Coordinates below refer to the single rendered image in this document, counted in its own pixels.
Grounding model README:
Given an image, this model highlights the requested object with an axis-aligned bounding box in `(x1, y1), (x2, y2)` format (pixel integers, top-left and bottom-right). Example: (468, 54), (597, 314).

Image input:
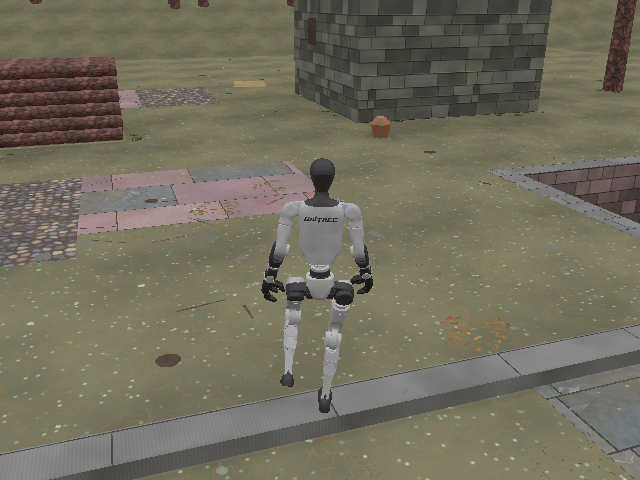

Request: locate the robot right forearm
(355, 244), (372, 280)

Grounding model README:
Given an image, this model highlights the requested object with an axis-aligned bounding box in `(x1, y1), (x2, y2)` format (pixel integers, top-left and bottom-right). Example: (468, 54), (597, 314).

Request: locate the right robot shin
(321, 333), (342, 400)

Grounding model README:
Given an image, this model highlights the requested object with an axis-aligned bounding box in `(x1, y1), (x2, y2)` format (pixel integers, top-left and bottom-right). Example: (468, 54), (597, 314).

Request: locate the robot right hand
(350, 275), (373, 294)

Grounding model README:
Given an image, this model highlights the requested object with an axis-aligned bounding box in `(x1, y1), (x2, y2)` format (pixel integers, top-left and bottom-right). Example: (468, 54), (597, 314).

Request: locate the robot left forearm
(264, 241), (284, 283)

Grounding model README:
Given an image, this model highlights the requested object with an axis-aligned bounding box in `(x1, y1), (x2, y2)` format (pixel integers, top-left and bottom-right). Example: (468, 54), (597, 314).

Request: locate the robot left foot
(280, 372), (294, 387)

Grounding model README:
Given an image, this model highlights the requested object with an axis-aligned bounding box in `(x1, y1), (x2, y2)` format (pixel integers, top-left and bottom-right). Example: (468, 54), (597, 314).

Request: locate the left robot upper arm
(273, 201), (301, 257)

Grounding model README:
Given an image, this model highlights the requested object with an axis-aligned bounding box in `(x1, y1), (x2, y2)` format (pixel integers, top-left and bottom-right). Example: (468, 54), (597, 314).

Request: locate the robot left hand
(261, 280), (285, 302)

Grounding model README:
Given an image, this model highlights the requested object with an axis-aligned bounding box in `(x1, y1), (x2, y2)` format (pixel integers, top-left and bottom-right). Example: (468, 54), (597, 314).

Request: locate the right robot upper arm
(342, 202), (365, 259)

